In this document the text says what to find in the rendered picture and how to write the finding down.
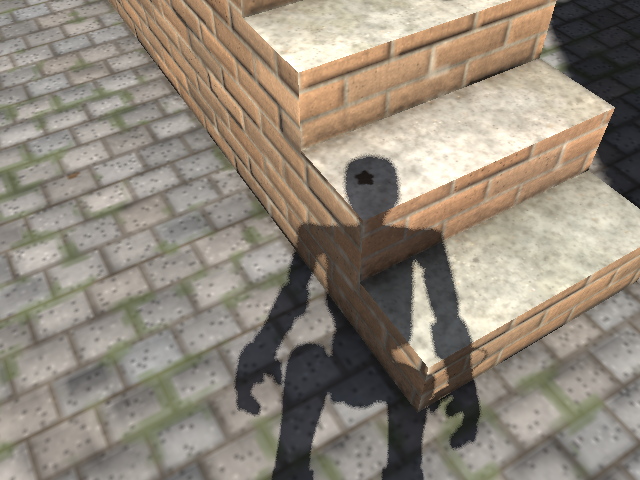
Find stairs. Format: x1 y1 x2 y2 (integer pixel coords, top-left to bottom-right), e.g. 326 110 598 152
108 0 640 413

